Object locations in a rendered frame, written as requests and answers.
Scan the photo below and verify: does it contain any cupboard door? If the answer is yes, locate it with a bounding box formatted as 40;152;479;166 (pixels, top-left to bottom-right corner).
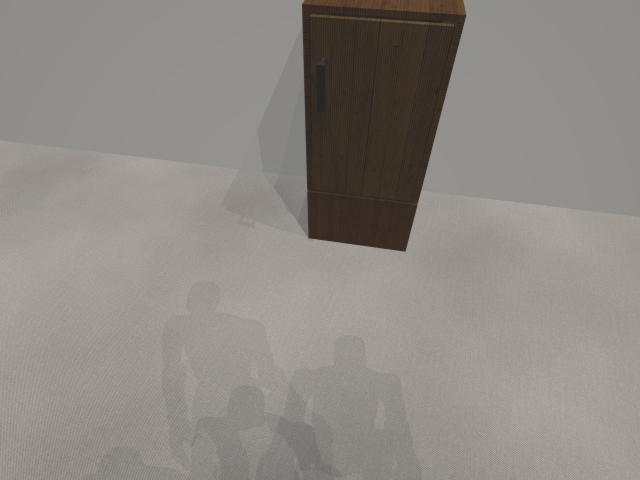
309;14;455;202

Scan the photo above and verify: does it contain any handle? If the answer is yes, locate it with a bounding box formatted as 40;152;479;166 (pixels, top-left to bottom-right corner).
317;57;326;112

